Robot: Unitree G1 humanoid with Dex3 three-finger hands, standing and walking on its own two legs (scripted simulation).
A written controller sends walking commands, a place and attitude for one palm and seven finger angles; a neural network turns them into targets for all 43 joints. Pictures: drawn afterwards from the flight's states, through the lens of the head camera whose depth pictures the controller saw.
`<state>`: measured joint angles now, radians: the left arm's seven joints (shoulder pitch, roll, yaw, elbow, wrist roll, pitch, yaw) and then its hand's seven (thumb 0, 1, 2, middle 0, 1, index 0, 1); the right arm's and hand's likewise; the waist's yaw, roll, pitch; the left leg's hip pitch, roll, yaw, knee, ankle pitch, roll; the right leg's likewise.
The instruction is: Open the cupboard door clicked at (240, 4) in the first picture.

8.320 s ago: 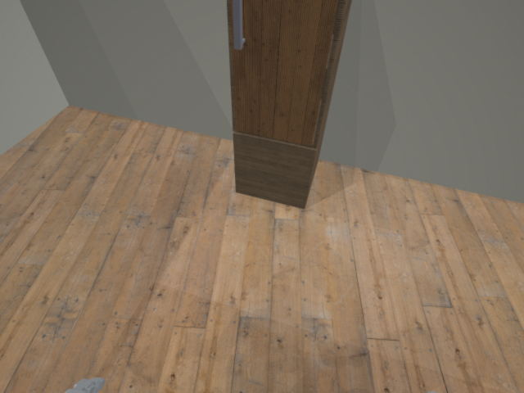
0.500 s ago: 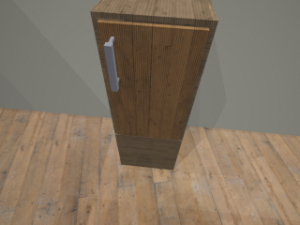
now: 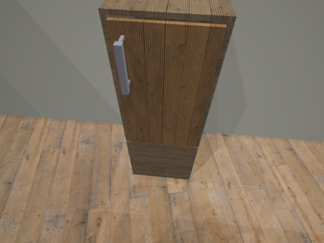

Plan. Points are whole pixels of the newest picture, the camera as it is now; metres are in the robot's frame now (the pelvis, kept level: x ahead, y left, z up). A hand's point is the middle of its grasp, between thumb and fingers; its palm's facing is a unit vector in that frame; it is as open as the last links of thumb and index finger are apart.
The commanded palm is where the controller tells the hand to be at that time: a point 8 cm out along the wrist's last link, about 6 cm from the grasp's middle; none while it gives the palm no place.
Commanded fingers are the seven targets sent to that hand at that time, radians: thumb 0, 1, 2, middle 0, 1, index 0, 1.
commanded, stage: look again from close up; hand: left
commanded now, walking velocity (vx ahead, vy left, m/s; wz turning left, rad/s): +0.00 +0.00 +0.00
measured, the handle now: (123, 66) +0.59 +0.17 +0.11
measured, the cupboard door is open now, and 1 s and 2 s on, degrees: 0 0 0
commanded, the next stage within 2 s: shuffle to correct the standing spot in 0.42 s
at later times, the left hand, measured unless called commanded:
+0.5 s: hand out of the picture -0.04 +0.19 -0.19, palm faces +0.03 -0.98 -0.19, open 7.3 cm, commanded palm none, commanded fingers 0.00 0.90 0.90 -0.20 -0.30 -0.20 -0.30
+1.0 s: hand out of the picture -0.04 +0.15 -0.19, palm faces +0.03 -0.99 -0.12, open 7.4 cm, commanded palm none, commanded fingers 0.00 0.90 0.90 -0.20 -0.30 -0.20 -0.30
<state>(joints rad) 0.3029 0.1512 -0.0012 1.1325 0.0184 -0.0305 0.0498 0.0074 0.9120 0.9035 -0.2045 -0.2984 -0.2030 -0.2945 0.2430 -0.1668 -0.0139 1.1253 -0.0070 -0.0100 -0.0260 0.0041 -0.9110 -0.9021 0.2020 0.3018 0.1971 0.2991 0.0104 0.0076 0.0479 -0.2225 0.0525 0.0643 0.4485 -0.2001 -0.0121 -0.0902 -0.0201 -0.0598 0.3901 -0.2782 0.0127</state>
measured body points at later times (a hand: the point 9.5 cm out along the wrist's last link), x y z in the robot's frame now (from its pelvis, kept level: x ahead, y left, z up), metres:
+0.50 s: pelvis -0.04 +0.01 -0.01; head -0.04 +0.03 +0.44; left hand -0.04 +0.24 -0.17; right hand -0.01 -0.22 -0.16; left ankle +0.02 +0.12 -0.74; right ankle -0.04 -0.12 -0.74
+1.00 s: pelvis +0.01 +0.00 -0.02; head +0.01 +0.01 +0.43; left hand -0.04 +0.21 -0.18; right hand +0.00 -0.22 -0.17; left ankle +0.02 +0.12 -0.74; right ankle -0.04 -0.10 -0.72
